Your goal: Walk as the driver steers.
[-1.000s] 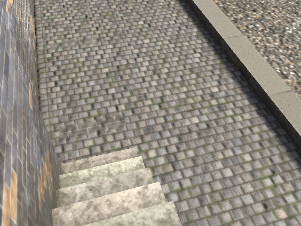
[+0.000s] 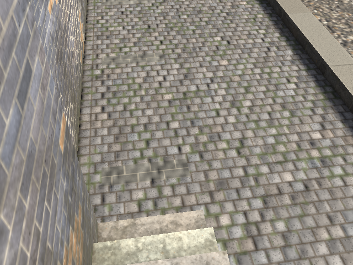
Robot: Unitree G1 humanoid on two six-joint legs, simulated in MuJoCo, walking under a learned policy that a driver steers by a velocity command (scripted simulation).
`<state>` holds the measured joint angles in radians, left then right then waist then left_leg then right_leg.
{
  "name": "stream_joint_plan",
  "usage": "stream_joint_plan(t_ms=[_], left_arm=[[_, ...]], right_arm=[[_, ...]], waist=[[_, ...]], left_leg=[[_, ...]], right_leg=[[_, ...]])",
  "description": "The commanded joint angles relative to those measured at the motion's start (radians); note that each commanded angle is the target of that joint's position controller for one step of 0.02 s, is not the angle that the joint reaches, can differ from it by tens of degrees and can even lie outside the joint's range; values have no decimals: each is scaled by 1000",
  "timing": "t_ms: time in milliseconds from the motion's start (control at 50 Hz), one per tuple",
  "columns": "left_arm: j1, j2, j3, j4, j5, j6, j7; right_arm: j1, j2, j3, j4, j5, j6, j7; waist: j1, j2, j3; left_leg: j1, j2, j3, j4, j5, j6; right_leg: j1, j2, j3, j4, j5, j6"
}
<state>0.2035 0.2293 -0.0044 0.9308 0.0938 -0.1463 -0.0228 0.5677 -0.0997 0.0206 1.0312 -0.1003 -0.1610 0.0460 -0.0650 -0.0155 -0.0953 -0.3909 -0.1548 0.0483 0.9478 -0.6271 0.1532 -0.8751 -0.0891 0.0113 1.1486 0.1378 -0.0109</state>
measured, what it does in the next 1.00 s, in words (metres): goes down: right foot 0.19 m lower, then left foot 0.20 m lower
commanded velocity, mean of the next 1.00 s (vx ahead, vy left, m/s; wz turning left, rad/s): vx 0.50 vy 0.00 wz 0.00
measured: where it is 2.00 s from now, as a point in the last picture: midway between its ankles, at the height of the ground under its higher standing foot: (149, 240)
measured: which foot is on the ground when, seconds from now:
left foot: down 0.00-0.18, up 0.20-0.54, down 0.56-1.00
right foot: up 0.00-0.16, down 0.18-0.56, up 0.58-1.00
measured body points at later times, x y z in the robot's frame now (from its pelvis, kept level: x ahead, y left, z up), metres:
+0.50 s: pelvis +0.28 +0.07 -0.23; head +0.30 +0.10 +0.22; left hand +0.21 +0.28 -0.39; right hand +0.35 -0.17 -0.36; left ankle +0.41 +0.22 -0.93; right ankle +0.16 -0.04 -0.87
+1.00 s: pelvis +0.52 +0.11 -0.44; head +0.51 +0.12 +0.01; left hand +0.66 +0.35 -0.57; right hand +0.40 -0.04 -0.58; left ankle +0.38 +0.19 -1.07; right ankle +0.68 -0.03 -1.12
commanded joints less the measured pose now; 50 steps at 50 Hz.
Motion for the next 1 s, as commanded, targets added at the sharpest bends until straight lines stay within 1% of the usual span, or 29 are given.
stream_joint_plan(t_ms=[20, 120, 160, 180, 200, 220, 240, 260, 300, 380, 400, 420, 440, 460, 480, 500, 520, 540, 560, 580, 600, 620, 660, 700, 740, 780, 840, 880, 1000], left_arm=[[-201, 82, -8, -67, -55, -21, 8], [11, 123, 36, -3, -35, -7, -10], [376, 168, 61, 161, -54, 20, 3], [766, 198, 97, 237, -70, 38, -13], [847, 195, 95, 265, -4, 52, -28], [589, 235, 106, 190, 62, 45, -53], [368, 236, 105, 130, 69, 55, -50], [92, 84, 44, 49, 28, 59, -40], [-51, -52, -32, 12, -20, 22, -6], [309, 58, -60, 150, -22, -58, 45], [251, 67, -59, 95, -30, -56, 55], [233, 94, -2, 122, -162, 3, 30], [269, 111, 7, 108, -158, 38, 33], [171, 145, -41, 42, 11, 16, 5], [66, 199, -17, -7, 66, 7, -34], [56, 170, -1, -45, -15, 19, -15], [356, 32, 14, 108, -105, 69, 38], [335, 211, -12, 62, -56, 69, 7], [426, 206, -1, 143, 36, 86, -67], [378, -11, 34, 99, -105, 127, 9], [514, -5, -26, -10, -79, 78, -107], [278, 65, 4, -64, -100, 51, -111], [34, 19, -34, -133, -106, 46, -44], [209, 22, -32, -62, -59, 81, -27], [231, 74, -5, -15, -5, 101, -62], [102, 73, -13, -30, -11, 77, -83], [-57, 91, -14, -76, -20, 63, -39], [-21, 85, -18, -4, -20, 67, -42], [-202, 77, -13, -36, -64, 55, -58]], right_arm=[[273, -102, -27, -25, 65, 7, -63], [47, -209, -65, -204, 87, 43, 4], [19, -246, -82, -213, 74, 64, 40], [-80, -264, -70, -213, 30, 56, 85], [113, -120, -51, -125, 22, 49, 133], [195, -67, -30, -199, 45, 56, 130], [77, -85, -23, -266, 43, 79, 120], [3, -86, -20, -216, 3, 110, 91], [55, -74, -17, -128, -27, 129, 113], [-224, -118, -18, -174, -59, 99, 136], [-221, -129, -16, -169, -49, 92, 106], [-352, -82, -26, -162, 133, 88, -28], [-424, -112, -21, -163, 150, 85, -65], [-251, -167, 1, -142, -65, 102, 48], [-3, -187, -31, -50, -117, 100, 75], [-40, -241, -35, -63, -66, 92, 73], [-189, -142, -40, -62, 149, 79, -40], [-225, -216, -11, -149, -41, 74, 34], [50, -277, -74, -97, -24, 64, 33], [129, -373, -83, -6, 106, 99, -47], [315, -502, -109, 6, -54, 83, 41], [318, -472, -121, 6, -67, 82, 77], [107, -239, -68, -4, -37, 72, 65], [-100, -19, 2, -54, -28, 45, 51], [-202, -100, -6, -110, 37, 7, 28], [-110, -229, -26, -59, -10, -4, 22], [142, -93, 5, 64, -8, -7, -14], [96, -36, 23, 11, 27, 23, -9], [151, -110, -13, -41, 49, 68, -18]], waist=[[-126, -34, 65], [37, 46, 196], [151, -30, 152], [356, -100, 68], [265, -199, -149], [118, -11, -188], [125, -7, 20], [47, 214, 200], [-66, 149, 240], [77, 31, 112], [75, 69, 39], [65, 135, 0], [132, 68, 52], [28, -100, 194], [-97, -88, 126], [-21, 75, 160], [123, 144, 138], [50, 120, 208], [-67, 158, 51], [42, 155, -87], [41, 377, -290], [-63, 218, -157], [-7, -38, 148], [159, -67, 235], [140, 29, 222], [112, 54, 129], [10, 26, 93], [31, 13, 68], [-52, 34, 157]], left_leg=[[232, 229, -337, 16, 578, -83], [-303, 138, -334, 137, 814, -140], [-257, 113, -380, 476, 1037, -190], [-534, 105, -436, 982, 948, -230], [-928, -22, -285, 1458, -272, -253], [-1048, 36, -342, 1432, -124, -185], [-1254, 120, -393, 1344, 14, -199], [-1111, 176, -380, 854, 379, -76], [-410, 257, -197, 366, 834, -36], [-443, 292, -202, 171, 1116, -96], [-239, 293, -174, -135, 1297, -107], [-41, 203, -68, -278, 1294, -143], [-8, 209, -60, -349, 1273, -174], [50, 249, -83, -209, 1077, -167], [301, 177, 4, 102, 1032, -184], [114, 212, -22, -393, 883, -204], [61, 184, 64, -719, 1266, -175], [233, 194, -13, -861, 814, -167], [577, 253, 18, -662, 912, -63], [758, 447, -119, -195, 1619, -95], [1046, 567, -342, -184, 1586, 97], [966, 578, -451, -296, 1397, 179], [536, 566, -499, -470, 600, 128], [-61, 457, -307, -485, 544, 82], [-475, 286, -117, -504, 460, 102], [-432, 329, -196, -448, 515, 107], [210, 395, -337, -247, 667, 62], [-63, 278, -202, -130, 536, 24], [5, 286, -270, -24, 460, -6]], right_leg=[[-212, -4, 10, -555, 285, 18], [609, 149, -151, -580, -118, 25], [927, 109, -110, -934, -11, -17], [1334, -58, 3, -869, 109, -175], [1726, -295, 204, -389, 740, -423], [1608, -413, 364, -397, 857, -498], [1409, -484, 496, -548, 264, -490], [928, -302, 294, -718, -122, -327], [63, -108, 1, -759, -149, -294], [305, -64, 55, -494, -272, -253], [283, 8, -60, -391, -340, -178], [342, -43, 48, -481, -436, -138], [365, -37, 37, -408, -465, -145], [110, -33, 19, -231, -639, -154], [-43, -50, -27, -145, -524, -153], [188, -30, -44, -38, -628, -102], [579, 38, -46, 19, -427, -106], [436, -1, 161, 208, -579, -124], [312, -16, 173, 468, -471, -90], [82, 173, 8, 864, -1143, -72], [-278, 145, 19, 1236, -1028, -28], [-535, 134, -5, 1223, -951, -9], [-690, -49, 105, 917, -535, -18], [-338, -138, 175, 505, -158, -38], [10, -68, 30, 260, 24, -4], [42, -33, 22, 354, 23, 37], [-440, -85, 148, -37, 51, 33], [-80, -47, 65, -271, 399, 12], [119, -8, -4, -606, 121, 1]])
Next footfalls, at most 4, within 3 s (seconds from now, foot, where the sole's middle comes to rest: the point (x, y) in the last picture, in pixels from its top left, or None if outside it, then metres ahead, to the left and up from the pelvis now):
0.18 right None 0.20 -0.05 -0.91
0.56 left None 0.42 0.20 -1.10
1.10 right None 0.69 0.00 -1.30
1.60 left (130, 260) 0.89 0.22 -1.49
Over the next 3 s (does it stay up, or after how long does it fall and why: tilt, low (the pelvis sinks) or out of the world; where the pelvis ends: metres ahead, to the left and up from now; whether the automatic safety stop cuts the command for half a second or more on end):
stays up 1.16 0.09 -0.93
